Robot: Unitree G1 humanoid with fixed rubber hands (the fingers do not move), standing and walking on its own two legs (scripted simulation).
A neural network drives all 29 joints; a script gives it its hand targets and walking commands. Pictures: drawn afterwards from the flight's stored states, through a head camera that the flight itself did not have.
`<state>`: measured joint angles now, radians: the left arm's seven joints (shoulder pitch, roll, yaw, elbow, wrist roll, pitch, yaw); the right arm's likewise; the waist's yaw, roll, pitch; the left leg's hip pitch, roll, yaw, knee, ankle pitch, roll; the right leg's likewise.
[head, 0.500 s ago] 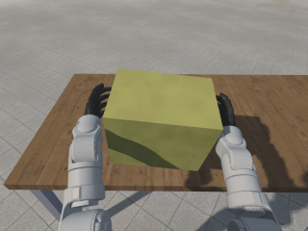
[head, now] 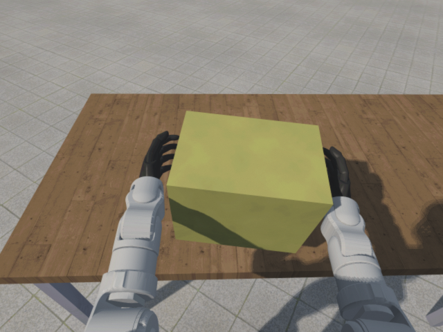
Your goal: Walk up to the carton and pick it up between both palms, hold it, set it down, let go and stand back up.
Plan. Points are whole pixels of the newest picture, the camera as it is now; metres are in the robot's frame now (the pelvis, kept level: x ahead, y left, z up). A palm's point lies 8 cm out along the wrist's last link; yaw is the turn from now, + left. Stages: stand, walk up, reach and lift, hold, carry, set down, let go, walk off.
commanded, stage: set down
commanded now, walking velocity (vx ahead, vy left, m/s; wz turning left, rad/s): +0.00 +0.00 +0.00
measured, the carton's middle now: (243, 185) +0.37 -0.03 +0.08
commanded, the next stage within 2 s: none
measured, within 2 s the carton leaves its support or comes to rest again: rests again in 1.48 s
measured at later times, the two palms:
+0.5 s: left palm (152, 178) +0.37 +0.15 +0.09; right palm (327, 195) +0.35 -0.19 +0.07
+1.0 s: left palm (154, 195) +0.36 +0.15 +0.05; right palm (325, 206) +0.34 -0.19 +0.05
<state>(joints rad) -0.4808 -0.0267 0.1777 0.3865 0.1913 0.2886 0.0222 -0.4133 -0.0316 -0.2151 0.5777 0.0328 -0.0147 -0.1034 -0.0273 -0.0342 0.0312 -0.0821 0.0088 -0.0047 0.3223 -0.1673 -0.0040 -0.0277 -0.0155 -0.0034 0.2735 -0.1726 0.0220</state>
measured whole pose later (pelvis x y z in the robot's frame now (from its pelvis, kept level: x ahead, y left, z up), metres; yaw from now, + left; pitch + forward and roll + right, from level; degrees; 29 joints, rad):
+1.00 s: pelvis -0.01 +0.00 +0.00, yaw +0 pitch +2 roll -1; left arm -0.56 0.00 0.23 0.71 0.19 0.12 0.00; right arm -0.45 0.03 -0.35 0.70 -0.14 -0.05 -0.10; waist -0.01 -0.03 -0.01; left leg -0.23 0.01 -0.01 0.33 -0.14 -0.01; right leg -0.18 -0.01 -0.01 0.29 -0.15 0.02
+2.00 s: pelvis +0.00 +0.00 -0.01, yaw -2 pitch +11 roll -1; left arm -0.69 0.10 0.18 1.11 0.04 -0.25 0.06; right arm -0.61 -0.10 -0.15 1.06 0.05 -0.30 -0.12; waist 0.00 0.02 -0.10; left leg -0.45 0.05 0.02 0.43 -0.18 -0.01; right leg -0.39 0.01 0.00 0.35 -0.16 0.01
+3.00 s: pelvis -0.05 -0.01 -0.03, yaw -1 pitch +7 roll -1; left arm -0.56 0.35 -0.11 1.03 -0.37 -0.20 0.00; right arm -0.42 -0.17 -0.05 0.80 0.23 -0.07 -0.08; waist -0.02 -0.04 -0.11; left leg -0.54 0.04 -0.01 0.61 -0.20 -0.02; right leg -0.50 0.01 -0.01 0.60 -0.22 0.00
